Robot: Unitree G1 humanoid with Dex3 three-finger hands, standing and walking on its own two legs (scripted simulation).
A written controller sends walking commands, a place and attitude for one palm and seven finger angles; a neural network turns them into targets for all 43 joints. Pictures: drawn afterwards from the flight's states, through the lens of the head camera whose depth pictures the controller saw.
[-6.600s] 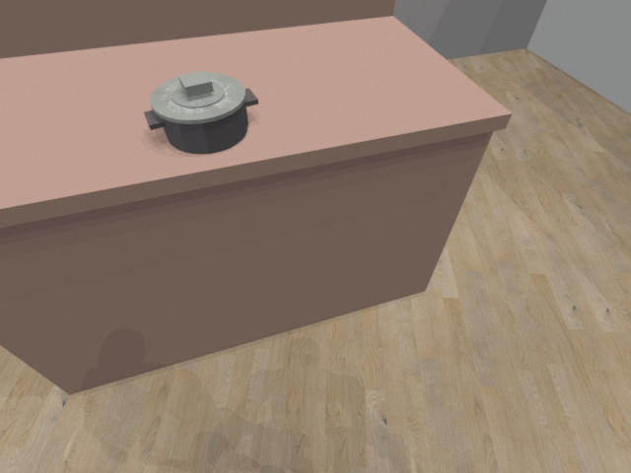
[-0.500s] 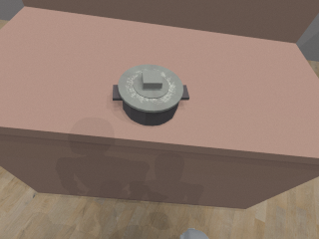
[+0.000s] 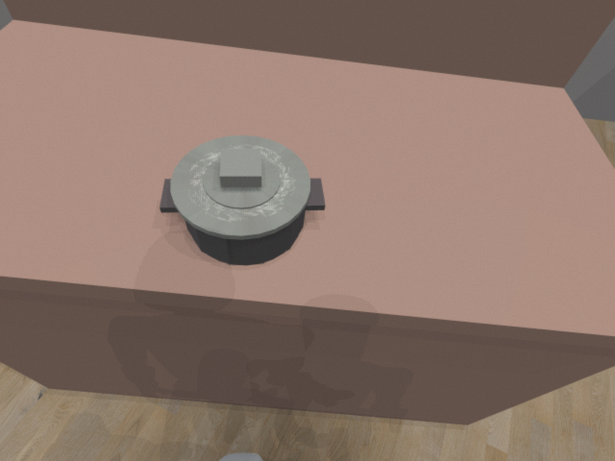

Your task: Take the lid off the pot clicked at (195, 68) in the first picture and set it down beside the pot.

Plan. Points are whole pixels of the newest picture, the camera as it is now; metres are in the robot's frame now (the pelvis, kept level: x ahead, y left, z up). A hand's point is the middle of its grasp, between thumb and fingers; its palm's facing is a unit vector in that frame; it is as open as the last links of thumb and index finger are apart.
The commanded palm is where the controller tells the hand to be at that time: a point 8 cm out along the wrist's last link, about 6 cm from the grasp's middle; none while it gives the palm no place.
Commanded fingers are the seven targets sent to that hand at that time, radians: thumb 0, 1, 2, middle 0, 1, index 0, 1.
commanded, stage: come to a stop and stand still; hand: left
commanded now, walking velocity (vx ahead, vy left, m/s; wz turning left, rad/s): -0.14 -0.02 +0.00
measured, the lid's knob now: (241, 167) +0.43 +0.13 +0.13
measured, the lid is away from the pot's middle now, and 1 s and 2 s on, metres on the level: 0.00 0.00 0.00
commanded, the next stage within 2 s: look again from close up in 1.36 s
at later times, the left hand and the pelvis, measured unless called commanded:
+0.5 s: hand out of the picture -0.05 +0.18 -0.17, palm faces +0.03 -0.98 -0.19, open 7.4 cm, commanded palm none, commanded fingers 0.00 0.90 0.90 -0.20 -0.30 -0.20 -0.30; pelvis -0.06 +0.00 +0.01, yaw +0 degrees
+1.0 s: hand out of the picture -0.03 +0.21 -0.17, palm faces +0.05 -0.98 -0.18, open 7.3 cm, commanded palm none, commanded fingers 0.00 0.90 0.90 -0.20 -0.30 -0.20 -0.30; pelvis -0.05 +0.04 +0.01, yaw +0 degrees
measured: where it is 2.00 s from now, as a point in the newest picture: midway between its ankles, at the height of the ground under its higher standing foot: outside the picture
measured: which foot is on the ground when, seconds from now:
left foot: down 0.00-0.46, up 0.48-0.66, down 0.68-1.00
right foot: down 0.00-0.00, up 0.02-0.42, down 0.44-1.00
